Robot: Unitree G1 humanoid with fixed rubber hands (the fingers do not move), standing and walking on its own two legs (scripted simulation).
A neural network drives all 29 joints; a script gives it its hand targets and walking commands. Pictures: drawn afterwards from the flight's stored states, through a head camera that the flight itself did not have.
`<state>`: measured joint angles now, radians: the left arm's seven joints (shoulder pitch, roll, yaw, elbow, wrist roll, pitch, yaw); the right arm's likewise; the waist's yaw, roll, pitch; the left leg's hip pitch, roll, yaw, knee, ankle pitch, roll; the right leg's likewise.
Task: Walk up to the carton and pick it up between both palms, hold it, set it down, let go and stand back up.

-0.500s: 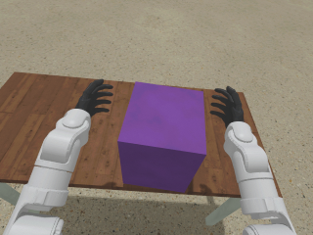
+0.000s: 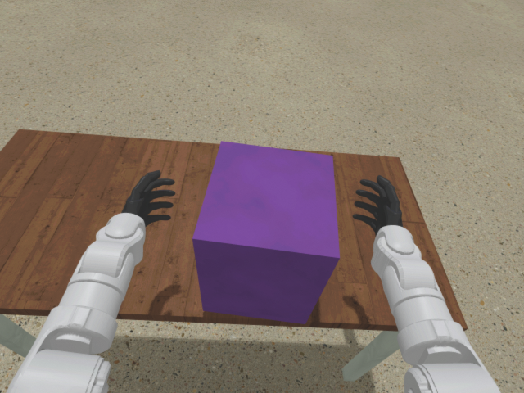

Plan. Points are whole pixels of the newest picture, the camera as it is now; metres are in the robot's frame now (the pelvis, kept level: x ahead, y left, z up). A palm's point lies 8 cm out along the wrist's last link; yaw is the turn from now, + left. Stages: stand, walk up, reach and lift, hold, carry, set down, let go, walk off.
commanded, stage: reach and lift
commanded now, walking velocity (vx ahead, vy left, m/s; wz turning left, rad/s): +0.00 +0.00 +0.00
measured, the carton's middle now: (265, 236) +0.40 -0.02 -0.02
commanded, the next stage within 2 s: none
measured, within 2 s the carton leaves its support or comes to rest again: neither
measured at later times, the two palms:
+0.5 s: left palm (160, 220) +0.41 +0.16 +0.02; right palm (378, 234) +0.37 -0.22 +0.02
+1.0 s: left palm (180, 216) +0.41 +0.13 +0.03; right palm (354, 232) +0.37 -0.17 +0.03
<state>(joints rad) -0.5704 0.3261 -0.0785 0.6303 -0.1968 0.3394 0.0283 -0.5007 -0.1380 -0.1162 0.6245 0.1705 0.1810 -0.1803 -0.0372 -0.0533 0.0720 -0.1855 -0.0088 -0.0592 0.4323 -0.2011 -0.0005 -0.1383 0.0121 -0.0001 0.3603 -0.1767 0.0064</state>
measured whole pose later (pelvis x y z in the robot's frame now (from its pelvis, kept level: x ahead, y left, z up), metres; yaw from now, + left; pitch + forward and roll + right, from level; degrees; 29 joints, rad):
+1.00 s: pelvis +0.01 +0.00 -0.01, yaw +0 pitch +6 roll -1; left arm -0.71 0.12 -0.05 1.15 -0.10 -0.25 0.08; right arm -0.61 -0.01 -0.18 1.06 0.07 -0.30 -0.18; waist -0.04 -0.03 -0.04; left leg -0.37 -0.01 -0.06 0.50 -0.24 0.00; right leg -0.33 0.01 0.00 0.44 -0.22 0.00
